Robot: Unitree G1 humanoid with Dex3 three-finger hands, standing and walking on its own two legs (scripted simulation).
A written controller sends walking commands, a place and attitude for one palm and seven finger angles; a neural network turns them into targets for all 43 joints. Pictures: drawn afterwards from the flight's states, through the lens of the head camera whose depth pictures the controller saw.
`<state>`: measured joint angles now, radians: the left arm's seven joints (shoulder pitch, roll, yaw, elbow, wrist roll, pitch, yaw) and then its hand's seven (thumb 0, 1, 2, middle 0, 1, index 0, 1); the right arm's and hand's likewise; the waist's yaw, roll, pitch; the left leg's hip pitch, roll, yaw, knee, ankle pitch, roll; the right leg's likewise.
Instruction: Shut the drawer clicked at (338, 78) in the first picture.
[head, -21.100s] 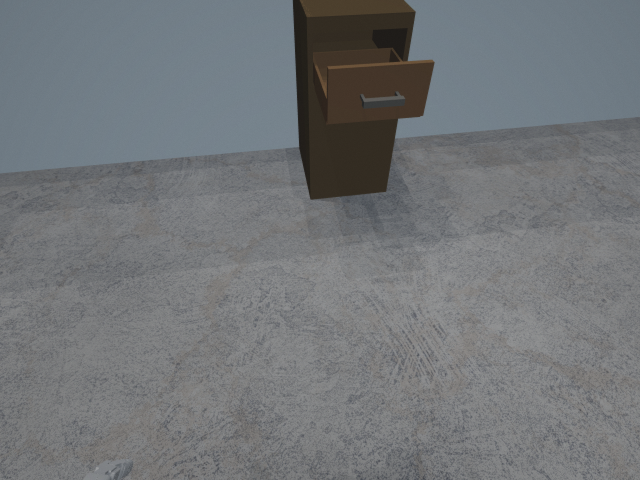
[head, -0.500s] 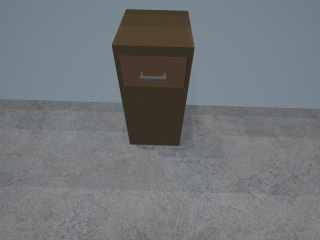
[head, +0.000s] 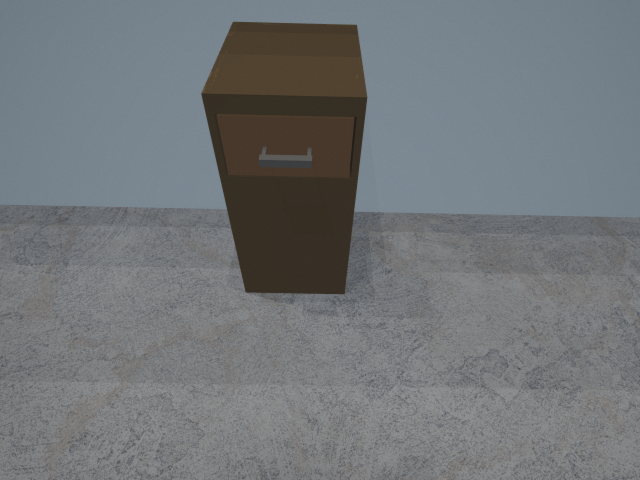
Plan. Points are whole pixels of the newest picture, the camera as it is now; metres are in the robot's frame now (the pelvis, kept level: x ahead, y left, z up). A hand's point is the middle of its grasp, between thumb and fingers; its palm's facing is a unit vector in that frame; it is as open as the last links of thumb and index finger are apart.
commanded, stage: look to check the result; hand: left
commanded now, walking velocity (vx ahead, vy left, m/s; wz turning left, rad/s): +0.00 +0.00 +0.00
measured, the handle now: (286, 156) +0.86 +0.12 -0.11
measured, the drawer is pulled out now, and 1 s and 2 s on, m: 0.00 0.00 0.00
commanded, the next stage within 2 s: stand and wait in 0.52 s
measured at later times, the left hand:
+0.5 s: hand out of the picture +0.00 +0.14 -0.18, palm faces +0.06 -0.99 -0.14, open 7.4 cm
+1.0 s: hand out of the picture +0.00 +0.16 -0.17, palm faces +0.04 -0.98 -0.17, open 7.4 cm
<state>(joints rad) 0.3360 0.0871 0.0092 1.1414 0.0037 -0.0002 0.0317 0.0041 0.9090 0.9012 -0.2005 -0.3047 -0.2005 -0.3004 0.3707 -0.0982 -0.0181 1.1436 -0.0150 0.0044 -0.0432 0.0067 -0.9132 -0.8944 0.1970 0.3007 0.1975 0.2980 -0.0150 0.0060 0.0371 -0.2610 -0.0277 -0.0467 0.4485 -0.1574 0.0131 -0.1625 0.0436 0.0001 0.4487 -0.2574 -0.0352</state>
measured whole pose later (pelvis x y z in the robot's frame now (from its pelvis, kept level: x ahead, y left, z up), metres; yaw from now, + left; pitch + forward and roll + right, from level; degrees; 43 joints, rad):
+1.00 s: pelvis +0.03 +0.00 +0.00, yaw -1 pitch -2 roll +0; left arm 0.32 0.11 0.01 1.14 0.00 -0.01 0.04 0.00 0.91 0.90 -0.20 -0.30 -0.20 -0.30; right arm 0.31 -0.10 -0.01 1.15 -0.01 -0.01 -0.05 0.01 -0.91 -0.89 0.20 0.30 0.20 0.30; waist -0.01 0.01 0.05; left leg -0.20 -0.03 -0.02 0.42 -0.19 0.02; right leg -0.10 0.04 0.02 0.42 -0.28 -0.03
